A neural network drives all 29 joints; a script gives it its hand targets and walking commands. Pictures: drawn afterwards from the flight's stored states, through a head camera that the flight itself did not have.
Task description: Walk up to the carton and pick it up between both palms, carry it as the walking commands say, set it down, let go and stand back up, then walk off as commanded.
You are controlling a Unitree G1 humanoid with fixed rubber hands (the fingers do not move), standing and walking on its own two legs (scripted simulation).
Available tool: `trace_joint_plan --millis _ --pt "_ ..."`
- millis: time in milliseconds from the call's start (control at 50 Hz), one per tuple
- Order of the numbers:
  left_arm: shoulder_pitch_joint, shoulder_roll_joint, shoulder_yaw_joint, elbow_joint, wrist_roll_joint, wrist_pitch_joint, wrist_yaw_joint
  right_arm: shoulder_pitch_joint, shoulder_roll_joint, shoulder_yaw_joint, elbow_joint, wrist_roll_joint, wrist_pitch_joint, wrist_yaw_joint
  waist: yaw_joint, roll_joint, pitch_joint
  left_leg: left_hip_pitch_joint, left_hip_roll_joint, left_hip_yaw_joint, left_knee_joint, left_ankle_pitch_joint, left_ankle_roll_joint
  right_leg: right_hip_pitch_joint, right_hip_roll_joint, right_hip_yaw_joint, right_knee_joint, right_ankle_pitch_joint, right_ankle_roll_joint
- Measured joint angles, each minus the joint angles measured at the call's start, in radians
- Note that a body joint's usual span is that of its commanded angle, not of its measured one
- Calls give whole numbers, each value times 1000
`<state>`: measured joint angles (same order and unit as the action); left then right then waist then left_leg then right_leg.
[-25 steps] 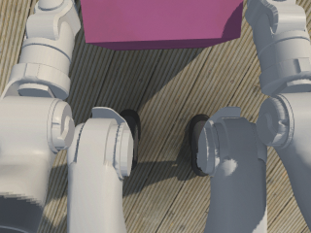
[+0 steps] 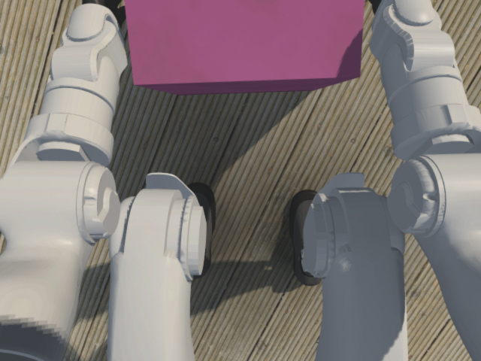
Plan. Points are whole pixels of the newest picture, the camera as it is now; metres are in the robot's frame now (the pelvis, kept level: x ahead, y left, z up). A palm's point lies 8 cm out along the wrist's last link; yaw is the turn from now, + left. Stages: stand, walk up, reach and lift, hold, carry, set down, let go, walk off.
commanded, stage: set down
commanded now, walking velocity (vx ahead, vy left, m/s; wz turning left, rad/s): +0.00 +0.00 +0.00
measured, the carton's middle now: (243, 8) +0.55 +0.02 -0.23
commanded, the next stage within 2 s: none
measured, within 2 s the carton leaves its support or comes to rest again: neither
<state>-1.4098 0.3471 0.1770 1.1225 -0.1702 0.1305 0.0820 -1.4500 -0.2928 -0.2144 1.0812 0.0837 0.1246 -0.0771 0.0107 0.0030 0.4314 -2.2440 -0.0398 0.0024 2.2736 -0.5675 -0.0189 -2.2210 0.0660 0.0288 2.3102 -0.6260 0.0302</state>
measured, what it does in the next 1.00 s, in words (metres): stands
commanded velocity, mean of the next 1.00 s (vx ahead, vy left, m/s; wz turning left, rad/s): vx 0.00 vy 0.00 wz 0.00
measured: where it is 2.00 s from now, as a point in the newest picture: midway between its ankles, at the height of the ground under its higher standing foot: (252, 249)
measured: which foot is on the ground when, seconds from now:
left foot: down 0.00-1.00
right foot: down 0.00-1.00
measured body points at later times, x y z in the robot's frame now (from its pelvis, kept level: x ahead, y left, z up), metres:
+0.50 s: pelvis +0.00 +0.00 +0.01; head +0.37 +0.00 +0.25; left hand +0.54 +0.20 -0.18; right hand +0.55 -0.17 -0.18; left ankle +0.12 +0.12 -0.31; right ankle +0.11 -0.12 -0.31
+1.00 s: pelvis +0.00 +0.00 +0.01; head +0.37 +0.00 +0.25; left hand +0.55 +0.22 -0.16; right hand +0.55 -0.20 -0.16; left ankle +0.12 +0.12 -0.31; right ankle +0.11 -0.12 -0.31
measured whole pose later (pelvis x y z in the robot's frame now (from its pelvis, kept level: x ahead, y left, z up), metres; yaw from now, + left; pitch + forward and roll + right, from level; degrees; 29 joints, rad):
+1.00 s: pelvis +0.00 +0.00 +0.01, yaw +0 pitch +30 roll +0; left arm -1.37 0.43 0.12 0.96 -0.27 0.09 0.11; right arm -1.38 -0.43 -0.09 0.92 0.26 0.10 -0.12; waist 0.01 0.01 0.53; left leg -2.20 -0.04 0.00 2.25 -0.56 -0.01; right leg -2.17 0.06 0.03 2.28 -0.62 0.04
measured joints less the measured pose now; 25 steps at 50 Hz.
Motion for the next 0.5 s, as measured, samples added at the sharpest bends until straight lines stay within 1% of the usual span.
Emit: trace_joint_plan --millis 180,280,360,420,500 --pt "4 0 12 -3 25 -3 -7 2 7 -12 -1 -24 -4 6 0 -6 -7 -1 1 -3 -3 -3 -5 -5 1 -3 -2 0 -4" --pt "6 2 11 0 26 -13 -11 3 6 -10 3 -20 -12 7 -2 -7 -7 -1 1 -2 -4 -3 -6 -4 1 -1 -2 -1 -2" --pt "4 7 6 13 20 -41 -16 3 0 7 9 -1 -33 7 -4 -8 2 3 1 0 -6 -2 -5 -1 0 1 -4 0 -1" --pt "-5 17 -16 19 1 -72 -14 1 -14 52 11 29 -57 2 -4 -8 24 13 1 -2 -12 0 -6 10 1 0 -11 2 1" --pt "-50 44 -52 28 -27 -91 9 -26 -45 111 34 75 -66 -27 -3 -11 96 43 4 -7 -24 2 -3 42 3 -5 -30 8 3"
